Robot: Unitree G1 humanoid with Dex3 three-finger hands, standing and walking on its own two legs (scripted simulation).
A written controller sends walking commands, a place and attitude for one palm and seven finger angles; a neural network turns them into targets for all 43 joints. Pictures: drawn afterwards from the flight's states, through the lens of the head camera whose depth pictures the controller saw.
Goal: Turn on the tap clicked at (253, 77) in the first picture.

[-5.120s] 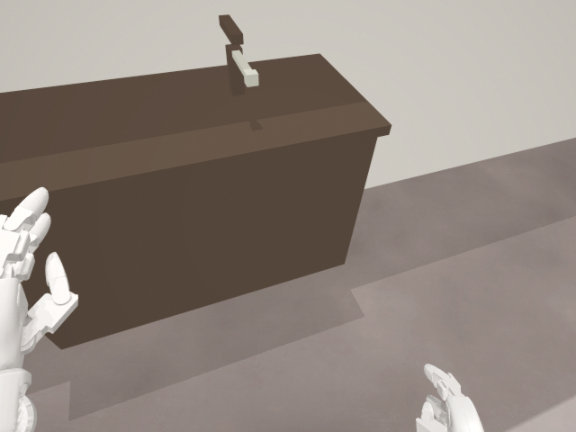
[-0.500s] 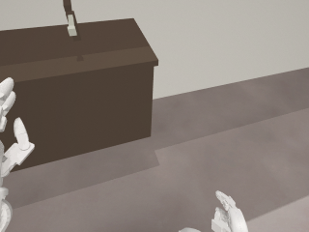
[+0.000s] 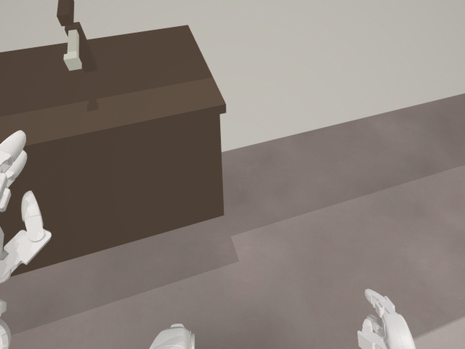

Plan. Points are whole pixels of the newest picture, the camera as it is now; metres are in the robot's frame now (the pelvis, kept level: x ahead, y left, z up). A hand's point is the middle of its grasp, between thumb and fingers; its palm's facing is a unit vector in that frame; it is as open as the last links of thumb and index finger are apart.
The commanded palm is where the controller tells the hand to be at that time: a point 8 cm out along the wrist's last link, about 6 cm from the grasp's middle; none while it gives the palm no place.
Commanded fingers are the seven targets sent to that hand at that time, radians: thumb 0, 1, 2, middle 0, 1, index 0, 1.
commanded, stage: take the last steps up to it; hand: left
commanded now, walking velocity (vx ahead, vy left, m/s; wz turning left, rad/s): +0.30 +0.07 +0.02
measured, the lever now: (72, 61) +0.68 +0.40 +0.10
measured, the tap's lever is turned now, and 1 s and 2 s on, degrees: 0 0 0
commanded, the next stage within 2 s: come to a stop and stand still in 0.86 s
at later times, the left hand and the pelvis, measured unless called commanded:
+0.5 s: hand (67, 148) +0.34 +0.24 +0.19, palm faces +0.39 -0.79 -0.48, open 7.4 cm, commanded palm +0.29 +0.28 +0.17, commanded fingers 0.00 0.90 0.90 -0.20 -0.30 -0.20 -0.30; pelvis +0.13 +0.01 +0.00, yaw -1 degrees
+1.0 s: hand (103, 105) +0.44 +0.23 +0.18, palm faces +0.41 -0.81 -0.43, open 7.4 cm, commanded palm +0.39 +0.27 +0.17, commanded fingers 0.00 0.90 0.90 -0.20 -0.30 -0.20 -0.30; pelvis +0.23 -0.01 -0.01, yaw -1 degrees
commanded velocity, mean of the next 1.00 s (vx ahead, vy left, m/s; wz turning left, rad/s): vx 0.21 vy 0.05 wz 0.02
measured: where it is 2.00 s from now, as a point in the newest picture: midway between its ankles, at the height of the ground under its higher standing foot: (245, 338)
